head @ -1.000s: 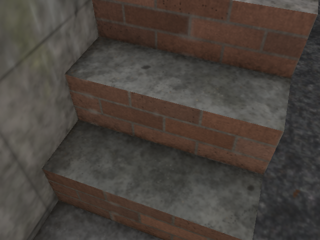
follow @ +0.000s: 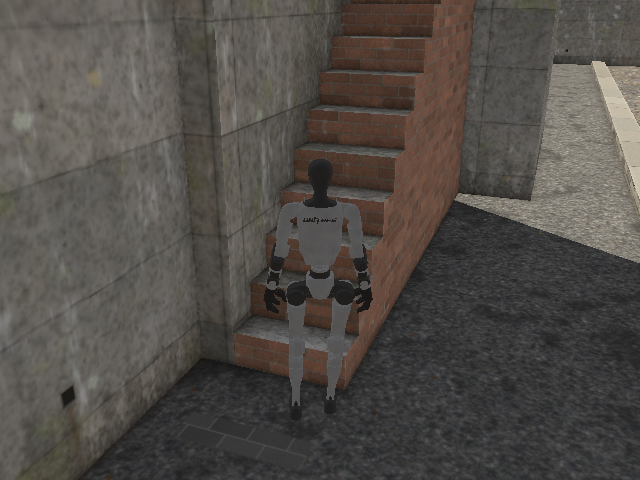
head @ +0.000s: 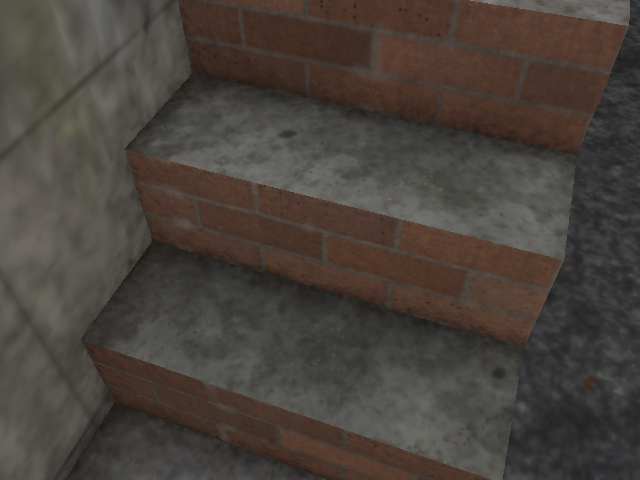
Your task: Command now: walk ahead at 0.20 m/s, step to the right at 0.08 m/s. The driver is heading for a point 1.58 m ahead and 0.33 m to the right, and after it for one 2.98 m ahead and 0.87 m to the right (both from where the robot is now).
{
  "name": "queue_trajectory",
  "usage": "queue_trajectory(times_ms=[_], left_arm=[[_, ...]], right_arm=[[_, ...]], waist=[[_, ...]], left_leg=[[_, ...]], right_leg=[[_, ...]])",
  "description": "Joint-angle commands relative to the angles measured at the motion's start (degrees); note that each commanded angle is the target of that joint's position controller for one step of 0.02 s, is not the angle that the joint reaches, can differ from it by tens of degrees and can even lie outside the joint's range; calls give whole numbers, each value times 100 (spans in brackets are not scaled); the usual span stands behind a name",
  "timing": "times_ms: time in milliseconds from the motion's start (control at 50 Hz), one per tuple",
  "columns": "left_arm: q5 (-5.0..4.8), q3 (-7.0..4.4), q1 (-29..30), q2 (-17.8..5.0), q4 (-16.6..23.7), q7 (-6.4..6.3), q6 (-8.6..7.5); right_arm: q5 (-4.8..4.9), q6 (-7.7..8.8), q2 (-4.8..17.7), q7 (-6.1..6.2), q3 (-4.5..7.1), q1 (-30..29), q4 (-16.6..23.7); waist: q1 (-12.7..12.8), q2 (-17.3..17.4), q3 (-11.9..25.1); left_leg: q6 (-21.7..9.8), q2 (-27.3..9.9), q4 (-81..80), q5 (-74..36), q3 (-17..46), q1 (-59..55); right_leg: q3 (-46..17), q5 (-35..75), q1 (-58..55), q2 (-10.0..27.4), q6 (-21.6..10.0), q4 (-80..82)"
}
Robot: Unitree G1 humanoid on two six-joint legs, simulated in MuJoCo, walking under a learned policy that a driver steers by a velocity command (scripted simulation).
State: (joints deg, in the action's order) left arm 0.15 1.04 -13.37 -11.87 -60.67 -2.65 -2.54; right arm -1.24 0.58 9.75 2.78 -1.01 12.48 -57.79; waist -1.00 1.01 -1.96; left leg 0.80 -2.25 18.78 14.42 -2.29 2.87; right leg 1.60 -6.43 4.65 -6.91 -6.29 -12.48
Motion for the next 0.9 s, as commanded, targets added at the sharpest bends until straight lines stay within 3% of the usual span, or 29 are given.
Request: queue_trajectory(times_ms=[20,900], left_arm=[[-1,-97,-173,-576,154,-15,-41],[4,-108,-130,-566,172,-4,-43]], right_arm=[[0,46,465,13,82,103,199],[-3,61,481,3,99,50,201]], waist=[[-1,28,-6],[-15,27,12]], left_leg=[[-211,-678,-343,-368,590,645],[-211,-678,-384,-412,587,600]], right_leg=[[-1127,1144,-477,1331,40,62],[-1190,1161,-461,1314,20,46]])
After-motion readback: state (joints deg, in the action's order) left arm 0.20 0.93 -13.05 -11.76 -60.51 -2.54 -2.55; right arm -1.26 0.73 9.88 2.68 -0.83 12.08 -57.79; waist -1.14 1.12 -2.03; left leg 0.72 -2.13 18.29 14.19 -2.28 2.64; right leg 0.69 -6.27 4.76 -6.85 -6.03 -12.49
